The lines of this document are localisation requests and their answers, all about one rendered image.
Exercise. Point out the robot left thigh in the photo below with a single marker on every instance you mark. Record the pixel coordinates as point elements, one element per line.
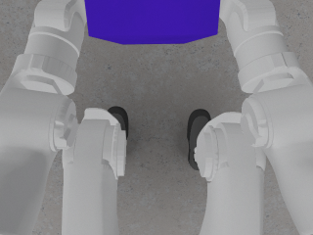
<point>90,181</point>

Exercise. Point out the right robot forearm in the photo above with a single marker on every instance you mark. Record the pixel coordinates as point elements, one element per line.
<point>258,44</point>

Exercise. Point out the carton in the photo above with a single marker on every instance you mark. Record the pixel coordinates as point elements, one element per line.
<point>135,22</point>

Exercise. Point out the left robot shin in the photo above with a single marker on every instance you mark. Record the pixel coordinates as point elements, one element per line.
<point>89,113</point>

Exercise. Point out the left robot upper arm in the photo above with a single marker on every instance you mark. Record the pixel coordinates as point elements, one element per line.
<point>34,127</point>

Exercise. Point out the left robot forearm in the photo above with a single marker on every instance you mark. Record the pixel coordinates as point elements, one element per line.
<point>53,47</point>

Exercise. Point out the right robot upper arm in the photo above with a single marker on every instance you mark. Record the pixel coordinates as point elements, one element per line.
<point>280,121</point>

